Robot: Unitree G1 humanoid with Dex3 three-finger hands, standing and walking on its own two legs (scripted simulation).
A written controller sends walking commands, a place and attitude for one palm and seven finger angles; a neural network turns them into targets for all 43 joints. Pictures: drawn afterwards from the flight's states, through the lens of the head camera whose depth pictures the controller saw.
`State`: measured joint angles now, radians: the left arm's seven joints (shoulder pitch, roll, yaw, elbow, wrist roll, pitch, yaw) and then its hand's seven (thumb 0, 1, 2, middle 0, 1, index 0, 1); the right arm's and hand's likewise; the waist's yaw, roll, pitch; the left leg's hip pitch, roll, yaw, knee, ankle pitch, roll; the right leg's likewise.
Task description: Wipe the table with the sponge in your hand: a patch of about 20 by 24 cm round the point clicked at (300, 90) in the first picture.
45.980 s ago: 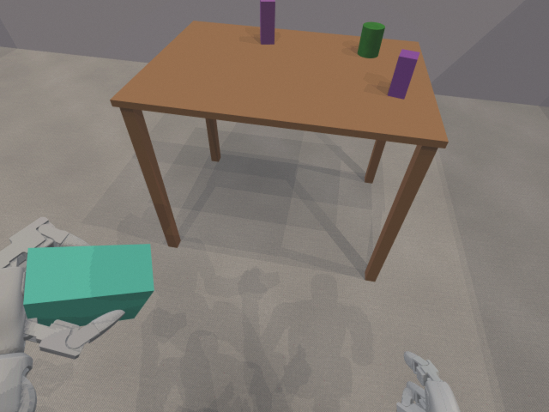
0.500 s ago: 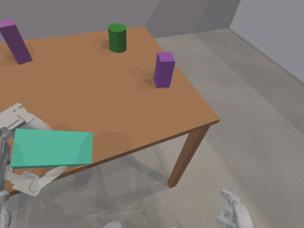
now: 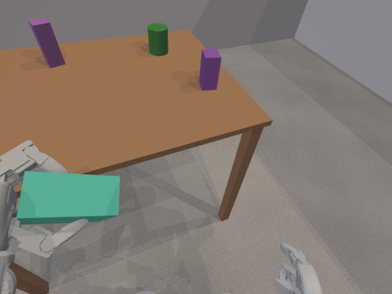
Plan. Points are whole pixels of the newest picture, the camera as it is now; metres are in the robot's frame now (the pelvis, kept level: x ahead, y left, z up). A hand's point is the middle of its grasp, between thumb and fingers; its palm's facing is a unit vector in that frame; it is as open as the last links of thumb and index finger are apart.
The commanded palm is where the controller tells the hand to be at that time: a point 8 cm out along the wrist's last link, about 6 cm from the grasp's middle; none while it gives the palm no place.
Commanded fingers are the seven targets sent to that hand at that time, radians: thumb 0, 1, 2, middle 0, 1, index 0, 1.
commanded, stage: stop stepping back and stand still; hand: left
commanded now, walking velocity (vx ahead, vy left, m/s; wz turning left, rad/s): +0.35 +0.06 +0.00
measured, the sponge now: (82, 201) +0.22 +0.19 +0.16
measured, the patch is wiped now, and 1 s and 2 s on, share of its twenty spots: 1.00 1.00 1.00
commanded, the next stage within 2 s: stand and wait in 0.90 s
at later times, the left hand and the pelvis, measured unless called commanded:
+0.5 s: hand out of the picture +0.09 +0.21 +0.18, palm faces +0.36 -0.87 -0.33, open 9.7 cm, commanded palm +0.05 +0.27 +0.21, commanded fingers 0.00 0.10 1.30 -1.20 -1.60 -1.20 -1.60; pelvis -0.11 -0.01 +0.00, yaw +0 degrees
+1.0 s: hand out of the picture +0.08 +0.21 +0.18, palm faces +0.41 -0.83 -0.38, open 9.7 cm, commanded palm +0.03 +0.26 +0.21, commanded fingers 0.00 0.10 1.30 -1.20 -1.60 -1.20 -1.60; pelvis -0.12 -0.03 +0.00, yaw +1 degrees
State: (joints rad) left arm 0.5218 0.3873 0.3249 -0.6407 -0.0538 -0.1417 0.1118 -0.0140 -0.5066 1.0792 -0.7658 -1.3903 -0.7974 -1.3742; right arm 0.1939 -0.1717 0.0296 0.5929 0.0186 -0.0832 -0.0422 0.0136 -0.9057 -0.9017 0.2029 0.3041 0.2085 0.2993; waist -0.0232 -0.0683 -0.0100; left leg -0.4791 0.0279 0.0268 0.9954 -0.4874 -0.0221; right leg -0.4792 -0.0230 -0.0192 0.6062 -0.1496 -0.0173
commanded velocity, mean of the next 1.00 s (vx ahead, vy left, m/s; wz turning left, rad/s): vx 0.15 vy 0.03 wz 0.00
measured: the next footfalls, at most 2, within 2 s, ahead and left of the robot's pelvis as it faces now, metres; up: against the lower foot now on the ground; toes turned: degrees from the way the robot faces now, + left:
left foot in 0.06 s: -0.05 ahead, +0.11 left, +0.00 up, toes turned +3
right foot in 0.30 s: -0.04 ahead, -0.14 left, +0.00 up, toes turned -2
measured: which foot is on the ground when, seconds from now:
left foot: up 0.00-0.04, down 0.06-1.00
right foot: down 0.00-0.06, up 0.08-0.28, down 0.30-1.00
